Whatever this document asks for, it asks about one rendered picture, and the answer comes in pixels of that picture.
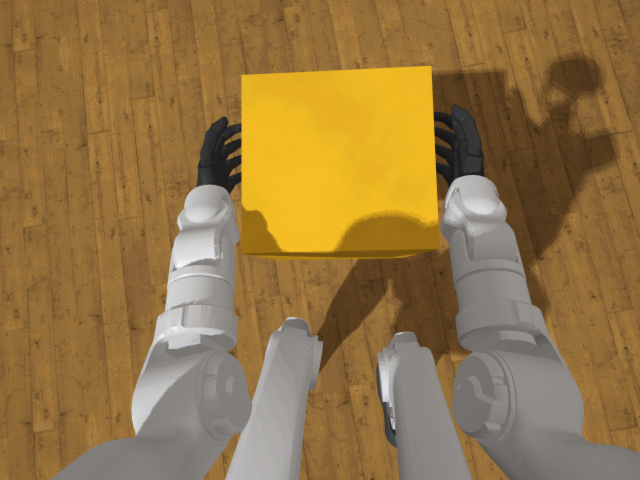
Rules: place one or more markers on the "right robot upper arm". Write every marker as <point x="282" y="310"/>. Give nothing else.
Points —
<point x="526" y="412"/>

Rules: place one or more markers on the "robot right forearm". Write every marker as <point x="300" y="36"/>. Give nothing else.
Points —
<point x="495" y="309"/>

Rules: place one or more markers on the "right robot hand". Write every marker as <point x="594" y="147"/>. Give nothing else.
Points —
<point x="466" y="156"/>

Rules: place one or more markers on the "robot left forearm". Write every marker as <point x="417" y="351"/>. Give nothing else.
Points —
<point x="198" y="313"/>

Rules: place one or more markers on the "carton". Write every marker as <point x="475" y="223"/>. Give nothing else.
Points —
<point x="339" y="164"/>

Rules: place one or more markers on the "right robot foot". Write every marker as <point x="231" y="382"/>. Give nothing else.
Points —
<point x="390" y="433"/>

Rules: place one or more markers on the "left robot hand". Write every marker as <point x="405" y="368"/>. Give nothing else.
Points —
<point x="213" y="167"/>

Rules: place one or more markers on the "right robot thigh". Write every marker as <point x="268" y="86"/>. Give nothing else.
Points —
<point x="428" y="446"/>

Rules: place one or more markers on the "left robot upper arm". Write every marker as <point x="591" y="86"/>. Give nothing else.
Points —
<point x="185" y="411"/>

